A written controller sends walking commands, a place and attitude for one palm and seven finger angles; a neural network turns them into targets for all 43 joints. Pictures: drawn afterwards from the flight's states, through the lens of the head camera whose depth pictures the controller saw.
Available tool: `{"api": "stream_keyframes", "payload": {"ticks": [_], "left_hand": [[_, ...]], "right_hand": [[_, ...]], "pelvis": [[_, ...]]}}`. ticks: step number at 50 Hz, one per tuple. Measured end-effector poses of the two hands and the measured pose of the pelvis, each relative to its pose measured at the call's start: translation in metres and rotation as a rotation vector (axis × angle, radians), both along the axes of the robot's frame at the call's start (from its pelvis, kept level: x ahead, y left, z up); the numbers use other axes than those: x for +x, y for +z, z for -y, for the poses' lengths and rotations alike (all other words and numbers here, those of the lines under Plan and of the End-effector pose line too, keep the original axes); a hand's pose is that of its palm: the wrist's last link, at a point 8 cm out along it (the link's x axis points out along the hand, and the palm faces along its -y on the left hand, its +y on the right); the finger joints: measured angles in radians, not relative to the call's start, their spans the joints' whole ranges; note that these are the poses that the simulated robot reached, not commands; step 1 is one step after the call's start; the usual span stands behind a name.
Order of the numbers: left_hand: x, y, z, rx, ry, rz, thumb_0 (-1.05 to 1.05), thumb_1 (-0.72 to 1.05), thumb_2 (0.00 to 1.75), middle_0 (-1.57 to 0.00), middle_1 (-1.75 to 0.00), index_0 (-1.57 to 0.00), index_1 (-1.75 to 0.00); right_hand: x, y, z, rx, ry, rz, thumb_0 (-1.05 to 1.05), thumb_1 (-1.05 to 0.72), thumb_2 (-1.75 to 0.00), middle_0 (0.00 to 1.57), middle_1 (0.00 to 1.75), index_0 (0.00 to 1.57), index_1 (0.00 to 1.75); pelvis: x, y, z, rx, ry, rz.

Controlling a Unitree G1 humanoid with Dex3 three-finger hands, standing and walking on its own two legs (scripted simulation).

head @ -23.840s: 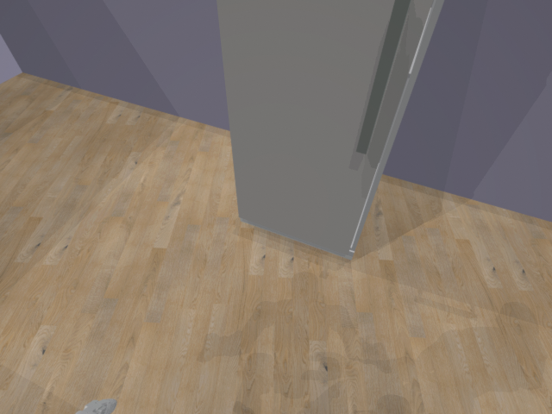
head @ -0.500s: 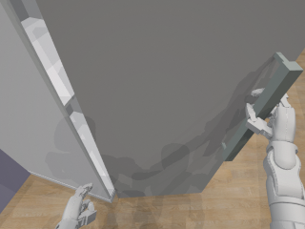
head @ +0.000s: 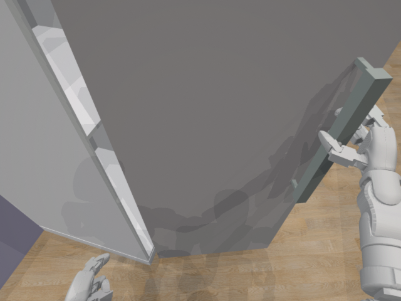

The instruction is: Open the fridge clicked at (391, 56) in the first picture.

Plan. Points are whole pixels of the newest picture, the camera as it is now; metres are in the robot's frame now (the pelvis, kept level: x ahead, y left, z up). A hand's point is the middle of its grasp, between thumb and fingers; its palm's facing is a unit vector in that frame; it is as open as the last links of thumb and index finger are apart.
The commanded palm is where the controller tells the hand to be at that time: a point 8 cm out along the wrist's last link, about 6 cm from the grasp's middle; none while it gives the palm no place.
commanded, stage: loosen the grip on the handle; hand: right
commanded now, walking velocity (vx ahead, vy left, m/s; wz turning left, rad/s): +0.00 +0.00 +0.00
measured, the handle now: (323, 145) +0.43 -0.23 +0.09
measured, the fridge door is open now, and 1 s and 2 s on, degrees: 68 68 68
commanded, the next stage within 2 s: slip the hand off the handle in 0.42 s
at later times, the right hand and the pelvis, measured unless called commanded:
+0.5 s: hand (341, 145) +0.39 -0.23 +0.13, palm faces +0.25 +0.94 -0.22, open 14.4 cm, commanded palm +0.35 -0.28 +0.14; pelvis +0.02 +0.01 -0.01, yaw -1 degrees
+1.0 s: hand (377, 149) +0.38 -0.30 +0.13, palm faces +0.27 +0.93 -0.24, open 14.7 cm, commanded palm +0.35 -0.34 +0.14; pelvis +0.04 -0.01 -0.01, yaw -2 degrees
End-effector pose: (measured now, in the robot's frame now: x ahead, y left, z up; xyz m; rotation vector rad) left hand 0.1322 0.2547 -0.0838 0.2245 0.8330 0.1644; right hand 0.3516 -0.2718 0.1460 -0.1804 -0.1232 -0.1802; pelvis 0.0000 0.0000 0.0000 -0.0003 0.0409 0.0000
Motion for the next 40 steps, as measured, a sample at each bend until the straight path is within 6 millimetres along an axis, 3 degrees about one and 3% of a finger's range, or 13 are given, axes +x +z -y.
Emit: {"api": "stream_keyframes", "payload": {"ticks": [10,15,20,27,33,40], "left_hand": [[-0.023,-0.02,-0.008,-0.021,-0.003,-0.025,0.01,0.9,0.89,-0.2,-0.3,-0.2,-0.3],[-0.024,-0.026,-0.008,-0.021,0.009,-0.06,0.01,0.9,0.89,-0.2,-0.3,-0.2,-0.3],[-0.012,-0.027,-0.007,-0.019,0.003,-0.064,0.01,0.9,0.89,-0.2,-0.3,-0.2,-0.3],[0.018,-0.022,-0.002,-0.019,-0.022,-0.024,0.01,0.9,0.89,-0.2,-0.3,-0.2,-0.3],[0.042,-0.018,0.004,-0.006,-0.036,0.007,0.01,0.9,0.89,-0.2,-0.3,-0.2,-0.3],[0.053,-0.018,0.013,-0.001,-0.05,0.013,0.01,0.9,0.89,-0.2,-0.3,-0.2,-0.3]], "right_hand": [[-0.002,-0.003,-0.007,-0.082,-0.046,0.03,-0.01,0.23,-0.36,0.43,1.37,0.35,1.33],[0.005,-0.005,-0.005,-0.086,-0.029,0.027,-0.01,0.42,-0.27,0.38,1.31,0.34,1.29],[0.008,-0.006,0.0,-0.076,-0.023,0.032,-0.01,0.51,-0.22,0.41,1.29,0.31,1.24],[0.004,-0.009,0.012,-0.067,-0.062,0.022,-0.01,0.54,-0.21,0.32,1.21,0.28,1.18],[0.003,-0.011,0.036,-0.074,-0.091,0.002,-0.01,0.55,-0.2,0.28,1.17,0.26,1.16],[0.002,-0.006,0.051,-0.071,-0.073,0.011,-0.01,0.55,-0.2,0.26,1.16,0.26,1.15]], "pelvis": [[-0.007,-0.011,-0.011,-0.006,-0.014,-0.025],[0.0,-0.011,-0.013,-0.003,-0.012,-0.036],[0.011,-0.01,-0.013,-0.001,-0.013,-0.05],[0.027,-0.009,-0.009,0.0,-0.017,-0.065],[0.033,-0.01,-0.005,0.004,-0.023,-0.072],[0.038,-0.012,0.001,0.011,-0.032,-0.08]]}}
